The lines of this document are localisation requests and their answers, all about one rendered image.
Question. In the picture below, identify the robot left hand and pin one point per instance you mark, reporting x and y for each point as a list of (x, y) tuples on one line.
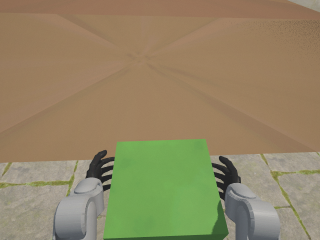
[(95, 170)]

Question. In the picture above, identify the carton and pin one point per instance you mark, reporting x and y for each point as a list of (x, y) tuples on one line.
[(164, 190)]

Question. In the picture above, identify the left robot forearm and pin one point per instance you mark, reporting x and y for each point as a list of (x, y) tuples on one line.
[(75, 217)]

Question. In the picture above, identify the right robot forearm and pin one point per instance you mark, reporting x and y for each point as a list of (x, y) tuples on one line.
[(254, 219)]

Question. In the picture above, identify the robot right hand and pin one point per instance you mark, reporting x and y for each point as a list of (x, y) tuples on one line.
[(230, 177)]

